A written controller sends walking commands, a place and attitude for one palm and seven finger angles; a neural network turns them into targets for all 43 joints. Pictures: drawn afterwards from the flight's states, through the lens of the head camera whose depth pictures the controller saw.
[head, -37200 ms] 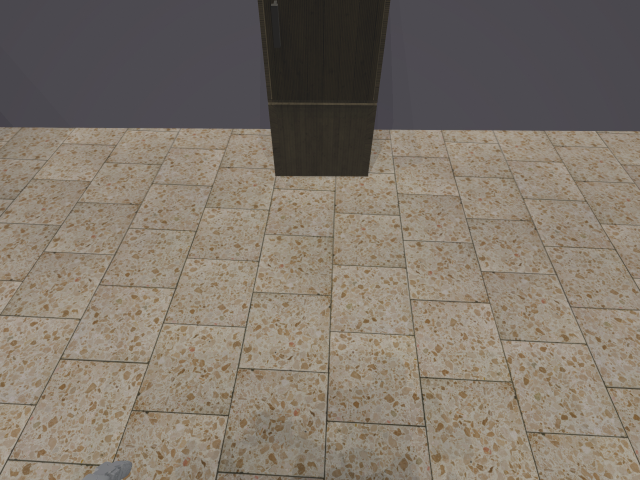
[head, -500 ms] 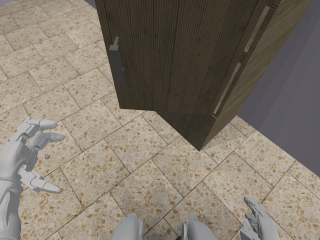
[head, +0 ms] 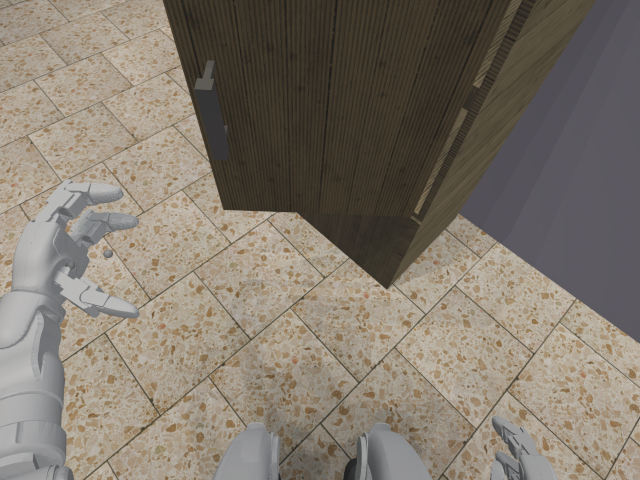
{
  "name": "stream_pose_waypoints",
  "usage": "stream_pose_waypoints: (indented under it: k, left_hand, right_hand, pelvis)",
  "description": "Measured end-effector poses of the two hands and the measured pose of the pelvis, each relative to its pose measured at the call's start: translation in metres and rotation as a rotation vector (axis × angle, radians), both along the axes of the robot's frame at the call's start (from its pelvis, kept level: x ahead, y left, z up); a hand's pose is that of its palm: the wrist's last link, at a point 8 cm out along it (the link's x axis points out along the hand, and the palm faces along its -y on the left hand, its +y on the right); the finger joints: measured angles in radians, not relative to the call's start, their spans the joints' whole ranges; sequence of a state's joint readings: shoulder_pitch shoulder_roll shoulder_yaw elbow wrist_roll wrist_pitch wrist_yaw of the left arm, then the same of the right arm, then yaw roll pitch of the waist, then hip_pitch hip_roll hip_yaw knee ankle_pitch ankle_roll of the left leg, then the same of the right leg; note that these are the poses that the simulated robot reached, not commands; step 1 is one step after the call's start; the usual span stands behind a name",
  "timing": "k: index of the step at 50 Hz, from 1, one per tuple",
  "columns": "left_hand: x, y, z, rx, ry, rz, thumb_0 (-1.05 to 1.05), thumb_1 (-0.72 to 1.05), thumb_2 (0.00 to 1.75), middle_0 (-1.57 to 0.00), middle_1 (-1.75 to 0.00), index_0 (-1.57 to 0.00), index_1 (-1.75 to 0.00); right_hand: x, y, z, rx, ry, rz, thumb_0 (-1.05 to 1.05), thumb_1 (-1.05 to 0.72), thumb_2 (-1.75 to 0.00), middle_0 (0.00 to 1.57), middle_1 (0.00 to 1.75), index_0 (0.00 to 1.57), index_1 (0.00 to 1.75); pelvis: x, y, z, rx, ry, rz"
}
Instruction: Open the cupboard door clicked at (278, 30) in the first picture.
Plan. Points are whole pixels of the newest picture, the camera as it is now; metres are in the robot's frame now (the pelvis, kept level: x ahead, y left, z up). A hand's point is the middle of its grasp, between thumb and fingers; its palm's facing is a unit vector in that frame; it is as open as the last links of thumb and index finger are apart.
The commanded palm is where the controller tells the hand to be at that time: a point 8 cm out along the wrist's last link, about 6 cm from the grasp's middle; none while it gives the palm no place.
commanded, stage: move the hooked fingers beside the handle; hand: left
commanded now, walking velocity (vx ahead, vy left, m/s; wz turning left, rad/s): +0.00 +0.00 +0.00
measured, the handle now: (215, 113) +0.61 +0.18 +0.04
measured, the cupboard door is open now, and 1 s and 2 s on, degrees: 44 44 44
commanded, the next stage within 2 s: slide the fingers in behind the handle in 1.94 s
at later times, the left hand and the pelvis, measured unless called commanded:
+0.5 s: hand (142, 195) +0.45 +0.24 +0.04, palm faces -0.01 -1.00 -0.02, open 14.0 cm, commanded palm +0.43 +0.29 +0.04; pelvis +0.00 +0.00 -0.01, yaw -1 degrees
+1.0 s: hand (169, 147) +0.53 +0.23 +0.04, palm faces +0.01 -1.00 -0.02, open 14.0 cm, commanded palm +0.53 +0.27 +0.04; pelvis -0.01 +0.00 -0.02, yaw -2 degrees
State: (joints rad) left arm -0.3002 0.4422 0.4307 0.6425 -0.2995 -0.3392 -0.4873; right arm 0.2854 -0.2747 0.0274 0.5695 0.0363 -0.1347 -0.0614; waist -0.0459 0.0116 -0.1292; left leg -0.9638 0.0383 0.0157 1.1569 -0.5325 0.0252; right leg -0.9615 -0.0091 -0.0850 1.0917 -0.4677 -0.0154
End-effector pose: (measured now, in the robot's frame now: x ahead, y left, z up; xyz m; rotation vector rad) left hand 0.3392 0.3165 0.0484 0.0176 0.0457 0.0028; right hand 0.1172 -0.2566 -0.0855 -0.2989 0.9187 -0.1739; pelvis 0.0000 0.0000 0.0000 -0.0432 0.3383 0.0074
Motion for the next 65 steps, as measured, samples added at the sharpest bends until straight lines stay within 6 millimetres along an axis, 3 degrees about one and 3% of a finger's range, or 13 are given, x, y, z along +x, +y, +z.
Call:
stream_pose_waypoints:
  k: [45,60,65]
  left_hand:
    - [0.154,-0.03,0.0,0.008,-0.007,0.004,-0.01,-0.5,0.3,-0.3,-1.2,-0.3,-1.2]
    - [0.206,-0.03,-0.004,-0.001,0.004,0.012,-0.01,-0.5,0.3,-0.3,-1.2,-0.3,-1.2]
    - [0.211,-0.026,-0.012,0.01,0.019,-0.001,-0.01,-0.5,0.3,-0.3,-1.2,-0.3,-1.2]
  right_hand:
    - [-0.116,-0.013,-0.027,-0.031,0.436,-0.166,0.0,-0.9,-0.9,0.2,0.3,0.2,0.3]
    - [-0.148,-0.007,-0.026,-0.054,0.538,-0.21,0.0,-0.9,-0.9,0.2,0.3,0.2,0.3]
    - [-0.157,0.002,-0.026,-0.039,0.58,-0.227,0.0,-0.9,-0.9,0.2,0.3,0.2,0.3]
  pelvis:
    - [-0.005,-0.002,-0.02,-0.015,0.124,-0.022]
    - [-0.006,0.001,-0.032,-0.039,0.193,-0.028]
    - [-0.004,0.005,-0.033,-0.042,0.209,-0.037]
